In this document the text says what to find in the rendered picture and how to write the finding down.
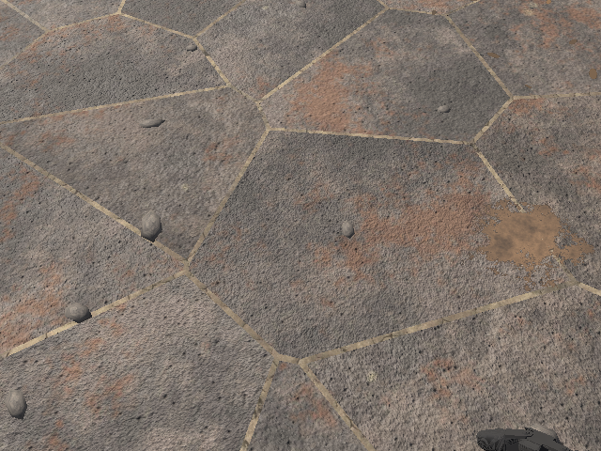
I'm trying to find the robot right hand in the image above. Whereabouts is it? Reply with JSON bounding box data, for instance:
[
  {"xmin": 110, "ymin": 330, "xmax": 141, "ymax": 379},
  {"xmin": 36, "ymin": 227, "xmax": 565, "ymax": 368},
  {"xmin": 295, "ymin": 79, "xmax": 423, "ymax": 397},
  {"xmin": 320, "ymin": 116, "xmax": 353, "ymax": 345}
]
[{"xmin": 476, "ymin": 428, "xmax": 578, "ymax": 451}]

